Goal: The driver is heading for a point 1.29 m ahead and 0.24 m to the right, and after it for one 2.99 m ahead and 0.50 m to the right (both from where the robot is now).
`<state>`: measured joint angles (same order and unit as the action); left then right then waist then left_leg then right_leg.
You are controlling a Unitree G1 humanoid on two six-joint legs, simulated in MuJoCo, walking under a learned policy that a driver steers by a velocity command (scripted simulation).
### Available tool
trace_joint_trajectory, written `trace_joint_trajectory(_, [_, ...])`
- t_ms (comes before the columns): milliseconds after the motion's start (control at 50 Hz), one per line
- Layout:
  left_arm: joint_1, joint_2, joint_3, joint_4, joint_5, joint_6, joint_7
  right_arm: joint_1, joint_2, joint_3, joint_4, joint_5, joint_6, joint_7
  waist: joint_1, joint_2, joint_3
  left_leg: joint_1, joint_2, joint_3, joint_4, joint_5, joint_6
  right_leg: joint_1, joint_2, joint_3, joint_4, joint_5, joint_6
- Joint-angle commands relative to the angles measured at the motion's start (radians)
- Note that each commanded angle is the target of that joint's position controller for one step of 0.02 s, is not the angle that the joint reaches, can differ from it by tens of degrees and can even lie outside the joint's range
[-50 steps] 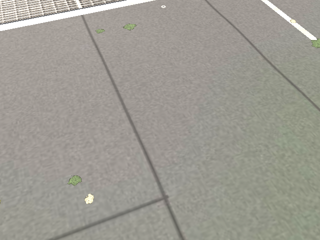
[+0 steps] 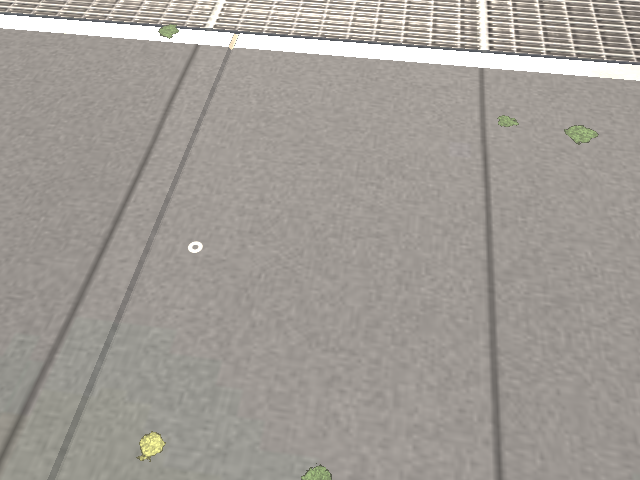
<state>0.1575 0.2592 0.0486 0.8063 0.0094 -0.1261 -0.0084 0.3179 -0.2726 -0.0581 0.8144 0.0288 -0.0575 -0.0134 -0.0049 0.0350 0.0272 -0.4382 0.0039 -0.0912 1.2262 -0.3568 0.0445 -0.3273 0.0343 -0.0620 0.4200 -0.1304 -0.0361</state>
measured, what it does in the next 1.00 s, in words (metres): walks ahead, turning right: left foot, then right foot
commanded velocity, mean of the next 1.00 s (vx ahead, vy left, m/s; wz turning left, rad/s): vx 0.50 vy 0.00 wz -0.15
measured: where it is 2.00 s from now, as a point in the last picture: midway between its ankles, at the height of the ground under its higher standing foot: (397, 271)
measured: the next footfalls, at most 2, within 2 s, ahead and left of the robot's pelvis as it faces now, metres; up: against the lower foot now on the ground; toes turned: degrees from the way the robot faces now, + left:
left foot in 0.36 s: +0.34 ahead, +0.17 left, +0.00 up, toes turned +6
right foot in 0.92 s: +0.63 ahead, -0.07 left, +0.00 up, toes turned -15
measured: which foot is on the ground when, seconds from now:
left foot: up 0.00-0.34, down 0.36-0.94, up 0.96-1.00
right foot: down 0.00-0.36, up 0.38-0.90, down 0.92-1.00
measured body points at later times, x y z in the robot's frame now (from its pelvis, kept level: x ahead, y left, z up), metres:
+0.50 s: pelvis +0.26 +0.08 +0.00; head +0.29 +0.10 +0.45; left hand +0.31 +0.35 -0.14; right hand +0.40 -0.18 -0.10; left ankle +0.30 +0.17 -0.74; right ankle +0.19 -0.09 -0.64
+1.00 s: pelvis +0.53 +0.02 -0.02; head +0.57 +0.00 +0.43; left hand +0.76 +0.22 -0.12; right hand +0.51 -0.27 -0.15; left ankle +0.37 +0.19 -0.64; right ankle +0.59 -0.06 -0.74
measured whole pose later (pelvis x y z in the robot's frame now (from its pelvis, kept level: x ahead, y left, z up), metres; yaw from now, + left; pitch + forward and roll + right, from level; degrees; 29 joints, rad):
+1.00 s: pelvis +0.53 +0.02 -0.02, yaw -15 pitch +2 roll +0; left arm 0.11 0.28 0.07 0.72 -0.02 -0.05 -0.05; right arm 0.30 -0.27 -0.06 0.85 0.02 -0.09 -0.01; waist -0.02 -0.01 0.06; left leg -0.22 0.06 0.04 1.16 -0.49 -0.01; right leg -0.48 0.07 -0.06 0.65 -0.21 -0.12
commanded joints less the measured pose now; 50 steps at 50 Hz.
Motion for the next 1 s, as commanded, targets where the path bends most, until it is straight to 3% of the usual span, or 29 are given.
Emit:
trace_joint_trajectory(20, [0.059,0.081,0.021,-0.007,0.001,-0.014,-0.01,0.045,-0.021,-0.009,-0.069,0.003,-0.002,0.005,-0.002,-0.102,-0.051,-0.166,0.104,-0.031,-0.024,0.048,0.003,0.164,-0.272,0.287,-0.265,0.016,-0.186])
trace_joint_trajectory(80, [0.081,0.124,0.034,0.024,-0.011,-0.022,-0.014,-0.042,-0.012,0.002,-0.111,-0.015,0.001,0.004,-0.002,-0.077,-0.01,-0.23,0.125,-0.022,-0.178,0.112,-0.008,0.156,-0.29,0.225,-0.312,0.094,-0.219])
trace_joint_trajectory(120, [0.089,0.144,0.038,0.033,-0.016,-0.014,-0.01,-0.1,-0.016,0.009,-0.131,-0.022,-0.009,0.012,0.008,-0.071,-0.01,-0.241,0.136,0.005,-0.302,0.221,-0.013,0.178,-0.277,0.173,-0.317,0.131,-0.211])
trace_joint_trajectory(180, [0.118,0.166,0.039,0.046,-0.026,0.002,-0.007,-0.207,-0.012,0.019,-0.156,-0.017,-0.024,0.028,0.045,-0.083,0.006,-0.174,0.111,0.067,-0.487,0.341,-0.018,0.166,-0.239,0.089,-0.298,0.153,-0.174])
trace_joint_trajectory(260, [0.195,0.191,0.039,0.083,-0.04,0.023,-0.008,-0.313,-0.038,0.017,-0.204,-0.005,-0.028,0.043,0.075,-0.108,0.025,-0.149,0.083,0.091,-0.612,0.302,-0.002,0.254,-0.286,0.102,-0.256,0.103,-0.149])
trace_joint_trajectory(300, [0.194,0.203,0.041,0.092,-0.045,0.037,-0.006,-0.303,-0.06,0.008,-0.213,-0.007,-0.031,0.049,0.049,-0.121,0.019,-0.097,0.06,0.11,-0.664,0.243,0.026,0.296,-0.31,0.107,-0.201,0.147,-0.131])
trace_joint_trajectory(320, [0.177,0.208,0.04,0.092,-0.045,0.044,-0.004,-0.238,-0.079,-0.004,-0.197,-0.012,-0.032,0.048,0.001,-0.12,-0.014,0.01,0.031,0.136,-0.704,0.245,0.044,0.291,-0.295,0.084,-0.12,0.266,-0.111])
trace_joint_trajectory(340, [0.181,0.187,0.031,0.093,-0.04,0.048,-0.002,-0.1,-0.121,-0.03,-0.152,-0.017,-0.031,0.042,-0.061,-0.099,-0.095,0.2,-0.003,0.156,-0.725,0.245,0.068,0.258,-0.245,0.037,0.054,0.402,-0.084])
trace_joint_trajectory(360, [0.181,0.137,0.008,0.072,-0.022,0.045,0.0,0.087,-0.2,-0.06,-0.115,-0.026,-0.029,0.029,-0.137,-0.01,-0.224,0.49,0.142,-0.012,-0.719,0.245,0.126,0.074,-0.187,-0.009,0.352,0.267,-0.04])
trace_joint_trajectory(380, [0.272,0.011,-0.03,0.045,-0.015,0.025,-0.004,0.155,-0.303,-0.078,-0.109,-0.038,-0.023,0.023,-0.091,0.258,-0.329,0.787,0.398,-0.484,-0.837,0.107,0.271,-0.322,-0.014,-0.008,0.729,-0.324,0.021])
trace_joint_trajectory(400, [0.251,0.1,-0.009,0.064,-0.041,0.006,-0.006,0.175,-0.213,-0.057,-0.107,-0.033,-0.03,0.027,-0.122,0.178,-0.36,0.77,0.422,-0.62,-0.917,0.05,0.281,-0.426,-0.026,0.166,0.888,-0.437,0.008])
trace_joint_trajectory(420, [0.184,0.151,0.009,0.04,-0.067,0.0,-0.008,0.115,-0.163,-0.04,-0.11,-0.032,-0.037,0.03,-0.105,0.131,-0.23,0.669,0.393,-0.457,-0.915,0.114,0.236,-0.487,-0.072,0.181,0.914,-0.358,-0.01])
trace_joint_trajectory(460, [0.117,0.135,0.015,0.032,-0.044,0.014,0.002,-0.023,-0.091,-0.02,-0.12,-0.03,-0.045,0.037,-0.042,0.056,-0.119,0.448,0.304,-0.219,-0.964,0.249,0.18,-0.417,-0.149,0.159,0.814,-0.2,-0.004])
trace_joint_trajectory(500, [0.151,0.104,0.019,0.044,-0.042,0.047,0.002,-0.069,-0.058,-0.016,-0.109,-0.038,-0.061,0.041,0.006,0.073,-0.085,0.335,0.261,-0.098,-1.033,0.316,0.158,-0.317,-0.172,0.168,0.765,-0.116,0.003])
trace_joint_trajectory(580, [0.112,0.063,0.021,0.025,-0.041,0.076,0.003,-0.041,-0.08,-0.03,-0.061,-0.048,-0.077,0.023,0.018,0.024,-0.026,0.321,0.255,0.052,-1.082,0.457,0.155,-0.384,-0.156,0.202,0.681,0.009,0.019])
trace_joint_trajectory(680, [-0.025,0.042,0.016,-0.024,-0.029,0.073,-0.018,-0.021,-0.106,-0.037,-0.027,-0.043,-0.067,0.0,-0.018,0.017,0.027,0.357,0.238,0.191,-1.11,0.438,0.119,-0.403,-0.135,0.151,0.416,0.217,0.018])
trace_joint_trajectory(800, [-0.198,0.022,0.002,-0.123,-0.031,0.069,-0.056,0.068,-0.134,-0.047,0.026,-0.026,-0.033,-0.01,-0.078,0.004,0.085,0.534,0.291,0.268,-1.043,0.536,0.102,-0.459,-0.122,0.042,0.256,0.136,-0.025])
trace_joint_trajectory(820, [-0.206,0.024,0.004,-0.137,-0.032,0.069,-0.063,0.065,-0.142,-0.049,0.028,-0.022,-0.025,-0.011,-0.071,0.01,0.082,0.553,0.296,0.282,-1.011,0.608,0.094,-0.441,-0.111,0.019,0.242,0.091,-0.037])
trace_joint_trajectory(860, [-0.172,0.049,0.017,-0.153,-0.035,0.072,-0.069,0.039,-0.173,-0.056,0.02,-0.018,-0.012,-0.017,-0.03,0.049,0.029,0.566,0.294,0.311,-0.897,0.937,0.074,-0.318,-0.051,-0.047,0.235,-0.006,-0.074])
trace_joint_trajectory(880, [-0.108,0.073,0.031,-0.147,-0.037,0.075,-0.068,0.025,-0.189,-0.059,0.015,-0.015,-0.005,-0.022,0.01,0.074,-0.018,0.565,0.29,0.32,-0.797,1.103,0.063,-0.223,-0.01,-0.074,0.243,-0.058,-0.096])
trace_joint_trajectory(900, [0.014,0.117,0.055,-0.123,-0.041,0.077,-0.064,0.007,-0.202,-0.062,0.01,-0.013,0.003,-0.025,0.082,0.079,-0.086,0.528,0.272,0.332,-0.628,1.174,0.047,-0.058,0.03,-0.084,0.208,-0.061,-0.126])
trace_joint_trajectory(920, [0.178,0.183,0.091,-0.083,-0.038,0.081,-0.047,-0.008,-0.201,-0.058,0.0,-0.009,0.001,-0.028,0.168,0.044,-0.169,0.381,0.228,0.343,-0.385,1.04,0.008,0.217,0.042,-0.032,0.128,0.005,-0.168])
trace_joint_trajectory(940, [0.255,0.278,0.11,-0.062,-0.036,0.09,-0.022,0.026,-0.094,-0.025,-0.029,-0.051,-0.015,-0.022,0.132,-0.188,-0.237,0.063,0.134,0.323,-0.051,0.229,-0.033,0.496,-0.184,0.309,0.138,0.107,-0.233])
trace_joint_trajectory(960, [0.233,0.316,0.107,-0.099,-0.024,0.072,-0.03,0.086,-0.03,0.002,-0.082,-0.031,-0.059,-0.004,0.059,-0.288,-0.411,-0.268,-0.062,0.09,0.225,-0.268,-0.068,0.755,-0.385,0.911,-0.052,-0.107,-0.453])
trace_joint_trajectory(980, [0.249,0.225,0.085,-0.093,-0.021,0.065,-0.034,-0.064,-0.126,-0.019,-0.101,0.008,-0.092,0.009,0.133,-0.131,-0.355,-0.377,-0.002,-0.026,0.244,-0.188,-0.044,0.725,-0.36,0.838,-0.13,-0.114,-0.382])
trace_joint_trajectory(1000, [0.199,0.182,0.074,-0.093,-0.027,0.057,-0.033,-0.113,-0.13,-0.019,-0.123,0.021,-0.104,0.012,0.106,-0.105,-0.218,-0.404,0.039,-0.011,0.17,-0.09,-0.021,0.59,-0.322,0.674,-0.128,-0.046,-0.337])
Keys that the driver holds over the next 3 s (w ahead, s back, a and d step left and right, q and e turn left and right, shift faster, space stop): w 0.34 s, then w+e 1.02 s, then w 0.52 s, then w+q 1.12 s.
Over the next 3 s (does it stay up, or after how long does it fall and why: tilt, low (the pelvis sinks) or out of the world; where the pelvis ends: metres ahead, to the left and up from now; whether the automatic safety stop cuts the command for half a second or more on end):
stays up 1.51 -0.40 -0.01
